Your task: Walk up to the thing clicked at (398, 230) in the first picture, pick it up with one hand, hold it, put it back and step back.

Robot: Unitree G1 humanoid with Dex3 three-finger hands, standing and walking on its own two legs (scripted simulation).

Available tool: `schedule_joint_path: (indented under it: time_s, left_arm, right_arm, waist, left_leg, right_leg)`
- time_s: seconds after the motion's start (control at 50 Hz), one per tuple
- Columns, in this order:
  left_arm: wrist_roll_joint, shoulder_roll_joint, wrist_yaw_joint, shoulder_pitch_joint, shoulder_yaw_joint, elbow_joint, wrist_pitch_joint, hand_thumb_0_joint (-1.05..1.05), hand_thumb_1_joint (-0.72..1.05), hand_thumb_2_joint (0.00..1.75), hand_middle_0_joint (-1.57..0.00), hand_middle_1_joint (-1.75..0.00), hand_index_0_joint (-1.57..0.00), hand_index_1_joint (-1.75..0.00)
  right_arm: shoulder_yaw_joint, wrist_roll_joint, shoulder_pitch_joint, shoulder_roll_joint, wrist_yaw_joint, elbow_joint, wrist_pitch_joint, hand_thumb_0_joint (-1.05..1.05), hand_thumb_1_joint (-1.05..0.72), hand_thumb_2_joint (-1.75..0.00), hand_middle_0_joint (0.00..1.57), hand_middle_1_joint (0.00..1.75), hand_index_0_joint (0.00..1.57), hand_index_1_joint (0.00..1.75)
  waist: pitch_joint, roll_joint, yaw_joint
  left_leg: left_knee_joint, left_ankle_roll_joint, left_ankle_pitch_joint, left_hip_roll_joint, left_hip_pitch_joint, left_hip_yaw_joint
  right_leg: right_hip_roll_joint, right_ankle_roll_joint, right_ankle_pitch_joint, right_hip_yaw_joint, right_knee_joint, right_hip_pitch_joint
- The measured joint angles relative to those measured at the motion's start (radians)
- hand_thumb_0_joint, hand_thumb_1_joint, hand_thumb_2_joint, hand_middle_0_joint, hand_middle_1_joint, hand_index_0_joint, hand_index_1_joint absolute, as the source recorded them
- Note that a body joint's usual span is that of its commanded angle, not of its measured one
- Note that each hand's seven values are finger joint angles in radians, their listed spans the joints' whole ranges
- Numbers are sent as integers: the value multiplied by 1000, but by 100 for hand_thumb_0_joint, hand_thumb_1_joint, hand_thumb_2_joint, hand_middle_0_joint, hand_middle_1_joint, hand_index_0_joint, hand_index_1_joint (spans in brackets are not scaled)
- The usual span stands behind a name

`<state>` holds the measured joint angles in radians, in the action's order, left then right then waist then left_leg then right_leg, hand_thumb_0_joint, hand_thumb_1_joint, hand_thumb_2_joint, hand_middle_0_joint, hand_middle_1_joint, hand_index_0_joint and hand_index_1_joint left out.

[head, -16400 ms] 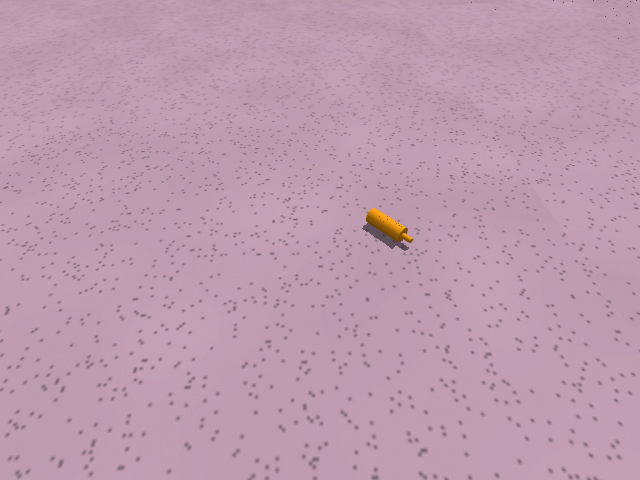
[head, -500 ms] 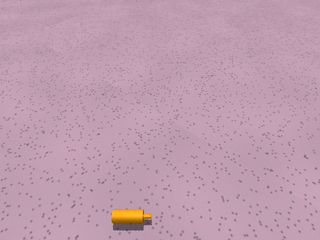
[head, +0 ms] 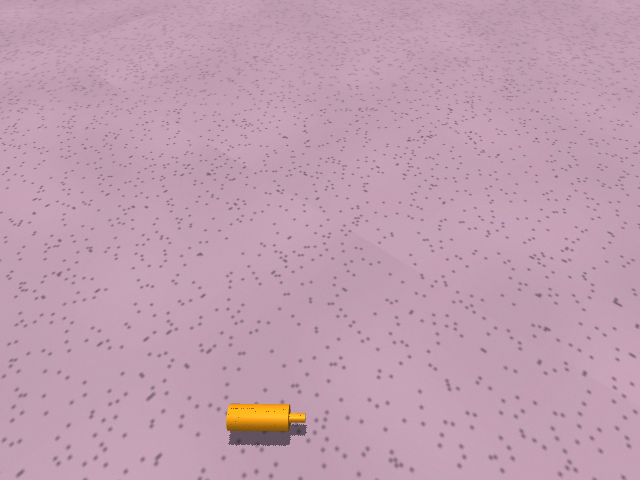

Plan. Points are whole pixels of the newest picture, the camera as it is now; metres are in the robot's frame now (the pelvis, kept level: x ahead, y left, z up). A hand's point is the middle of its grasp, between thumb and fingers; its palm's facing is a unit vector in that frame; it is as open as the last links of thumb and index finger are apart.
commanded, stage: rise first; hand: left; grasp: from above
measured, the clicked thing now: (267, 417) +0.42 +0.18 -0.74
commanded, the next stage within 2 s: none
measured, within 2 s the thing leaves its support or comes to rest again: neither
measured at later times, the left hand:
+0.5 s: hand out of the picture +0.13 +0.26 -0.21, palm faces -0.12 -0.90 -0.41, open 13.5 cm
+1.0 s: hand out of the picture +0.13 +0.27 -0.29, palm faces -0.33 -0.78 -0.54, open 14.1 cm
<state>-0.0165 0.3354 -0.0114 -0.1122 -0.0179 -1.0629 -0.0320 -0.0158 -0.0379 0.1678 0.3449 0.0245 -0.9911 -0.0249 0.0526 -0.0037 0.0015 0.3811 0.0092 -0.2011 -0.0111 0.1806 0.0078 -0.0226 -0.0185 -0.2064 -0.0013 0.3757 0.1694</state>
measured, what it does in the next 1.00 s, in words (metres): lowers itself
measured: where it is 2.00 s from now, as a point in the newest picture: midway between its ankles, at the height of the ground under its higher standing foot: outside the picture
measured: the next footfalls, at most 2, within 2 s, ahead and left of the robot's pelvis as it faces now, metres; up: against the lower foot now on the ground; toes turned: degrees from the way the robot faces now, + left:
none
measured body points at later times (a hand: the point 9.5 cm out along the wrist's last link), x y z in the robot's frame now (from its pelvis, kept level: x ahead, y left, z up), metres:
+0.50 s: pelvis -0.01 +0.00 -0.07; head +0.07 +0.01 +0.37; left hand +0.14 +0.30 -0.18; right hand +0.13 -0.26 -0.16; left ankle +0.00 +0.11 -0.75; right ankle +0.00 -0.13 -0.75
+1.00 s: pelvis -0.03 +0.00 -0.15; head +0.10 +0.02 +0.28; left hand +0.15 +0.31 -0.26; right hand +0.16 -0.25 -0.24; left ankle +0.00 +0.11 -0.75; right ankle +0.00 -0.13 -0.75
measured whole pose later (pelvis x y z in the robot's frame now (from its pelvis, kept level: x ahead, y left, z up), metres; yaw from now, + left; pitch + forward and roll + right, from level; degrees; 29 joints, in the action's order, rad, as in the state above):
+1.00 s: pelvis -0.03 +0.00 -0.15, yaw +0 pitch +25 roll -2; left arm 0.38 0.38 0.00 -0.17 -0.11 -0.51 0.12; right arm 0.02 -0.01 0.16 0.26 0.01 -0.53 -0.19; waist -0.17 -0.01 0.03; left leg 1.42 0.00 -0.61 0.00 1.25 0.04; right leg 0.00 -0.01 -0.60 -0.02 1.39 1.21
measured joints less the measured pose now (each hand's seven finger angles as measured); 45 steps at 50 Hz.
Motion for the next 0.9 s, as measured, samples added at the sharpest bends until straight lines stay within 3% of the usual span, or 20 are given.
schedule_joint_path:
  time_s: [0.04, 0.14, 0.32, 0.46, 0.64, 0.82, 0.9]
  left_arm:
    - [10, -7, 4, 65, -31, -16, -7, 1, 84, 91, -20, -41, -20, -40]
    - [92, 12, 38, 166, -113, 0, 10, 0, 61, 93, -15, -65, -16, -65]
    - [169, -6, 40, 84, -115, 177, 164, 0, -1, 97, -8, -98, -10, -96]
    - [209, -12, 38, -14, -127, 339, 186, 0, -36, 98, -8, -106, -9, -105]
    - [237, -8, 37, -116, -112, 551, 229, -1, -51, 99, -8, -107, -8, -107]
    - [268, 0, 27, -166, -101, 650, 252, -1, -53, 96, -8, -108, -9, -107]
    - [305, 14, 24, -143, -93, 637, 230, -1, -53, 95, -8, -108, -9, -107]
  right_arm:
    - [1, -11, 13, -17, 11, 68, -11, 0, -92, -90, 20, 29, 20, 30]
    - [22, 8, 35, -77, 7, 181, -20, 0, -93, -90, 20, 29, 20, 30]
    - [26, 5, 80, -97, -7, 318, -15, 1, -93, -90, 20, 30, 20, 30]
    - [42, 16, 73, -91, -4, 385, -54, 1, -92, -90, 20, 30, 20, 30]
    - [39, 24, 34, -99, 6, 434, -85, 1, -92, -90, 20, 29, 20, 30]
    - [29, 30, 20, -109, 6, 469, -117, 1, -92, -90, 20, 30, 20, 30]
    - [29, 30, 11, -103, 2, 471, -135, 1, -91, -90, 20, 30, 20, 30]
  waist:
    - [0, 2, 2]
    - [-41, 19, 12]
    - [-101, -4, 33]
    - [-135, 0, 25]
    - [-156, -3, 21]
    - [-188, -8, 23]
    - [-199, -10, 25]
  left_leg:
    - [61, -1, -19, 1, 71, 4]
    - [224, -8, -82, 13, 248, 1]
    - [387, -4, -164, 20, 390, 0]
    - [580, -4, -250, 20, 563, 8]
    - [731, -5, -311, 21, 710, 24]
    - [850, -6, -354, 21, 835, 32]
    - [916, -5, -373, 18, 912, 35]
  right_leg:
    - [2, 2, -18, -4, 57, 68]
    - [13, 8, -77, 1, 217, 247]
    - [21, 6, -148, 3, 361, 380]
    - [22, 4, -234, -4, 551, 550]
    - [24, 5, -295, -18, 693, 688]
    - [26, 6, -339, -25, 808, 810]
    - [23, 5, -360, -27, 876, 885]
